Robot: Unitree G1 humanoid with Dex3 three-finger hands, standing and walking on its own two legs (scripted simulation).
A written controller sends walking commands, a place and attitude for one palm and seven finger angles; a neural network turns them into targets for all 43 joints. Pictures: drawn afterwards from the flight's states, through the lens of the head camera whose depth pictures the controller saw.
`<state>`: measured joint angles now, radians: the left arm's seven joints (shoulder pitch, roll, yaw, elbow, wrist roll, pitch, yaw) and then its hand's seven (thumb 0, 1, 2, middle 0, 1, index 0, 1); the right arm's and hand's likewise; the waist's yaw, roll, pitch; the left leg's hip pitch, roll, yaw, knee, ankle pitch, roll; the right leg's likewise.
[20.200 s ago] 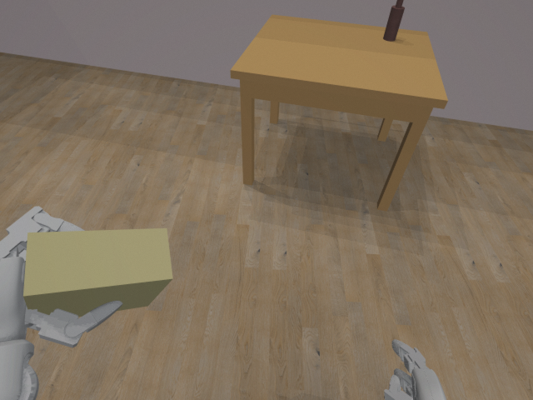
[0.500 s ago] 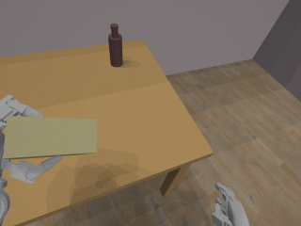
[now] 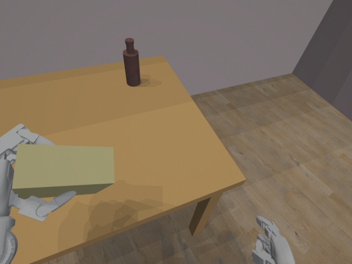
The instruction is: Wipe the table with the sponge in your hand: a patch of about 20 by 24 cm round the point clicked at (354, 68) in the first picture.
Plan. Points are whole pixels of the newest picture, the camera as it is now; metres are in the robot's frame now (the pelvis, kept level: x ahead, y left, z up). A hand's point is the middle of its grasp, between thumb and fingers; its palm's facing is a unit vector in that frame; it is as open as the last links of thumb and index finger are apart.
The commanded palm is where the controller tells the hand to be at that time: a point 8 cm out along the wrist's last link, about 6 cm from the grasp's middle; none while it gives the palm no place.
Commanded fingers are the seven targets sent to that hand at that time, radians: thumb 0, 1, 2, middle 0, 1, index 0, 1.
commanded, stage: look again from close up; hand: left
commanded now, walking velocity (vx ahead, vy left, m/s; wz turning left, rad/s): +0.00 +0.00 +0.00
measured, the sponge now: (78, 173) +0.23 +0.20 +0.13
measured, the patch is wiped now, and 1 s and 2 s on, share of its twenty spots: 0.00 0.00 0.00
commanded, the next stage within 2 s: turn the palm down, sponge in hand in 0.10 s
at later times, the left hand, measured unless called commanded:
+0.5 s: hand (58, 186) +0.21 +0.23 +0.13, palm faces +0.25 -0.77 -0.59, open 10.2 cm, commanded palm +0.16 +0.27 +0.17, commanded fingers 0.00 0.10 1.30 -1.20 -1.60 -1.20 -1.60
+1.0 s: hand (67, 184) +0.21 +0.22 +0.13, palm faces +0.25 -0.51 -0.82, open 10.2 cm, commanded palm +0.17 +0.25 +0.16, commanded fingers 0.00 0.10 1.30 -1.20 -1.60 -1.20 -1.60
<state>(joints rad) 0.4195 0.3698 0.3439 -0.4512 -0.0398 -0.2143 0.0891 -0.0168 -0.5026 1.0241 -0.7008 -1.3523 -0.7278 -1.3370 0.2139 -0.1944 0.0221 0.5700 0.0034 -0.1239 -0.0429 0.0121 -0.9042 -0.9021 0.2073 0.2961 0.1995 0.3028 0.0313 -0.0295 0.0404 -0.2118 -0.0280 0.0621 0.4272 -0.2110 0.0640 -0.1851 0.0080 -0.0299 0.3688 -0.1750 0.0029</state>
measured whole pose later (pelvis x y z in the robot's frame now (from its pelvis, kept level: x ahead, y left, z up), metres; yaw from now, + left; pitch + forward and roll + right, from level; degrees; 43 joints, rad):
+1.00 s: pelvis +0.00 -0.07 -0.02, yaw +2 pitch +1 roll +1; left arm 0.35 0.60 0.32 -0.32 0.24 -0.02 0.01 -0.01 -0.50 1.03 -0.71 -1.34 -0.73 -1.33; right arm 0.17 -0.26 0.00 0.60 0.01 -0.03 -0.08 0.01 -0.91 -0.90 0.21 0.30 0.20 0.30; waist 0.07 0.05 -0.01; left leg -0.36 0.02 -0.01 0.64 -0.31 -0.02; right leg -0.34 0.07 -0.07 0.65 -0.33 -0.10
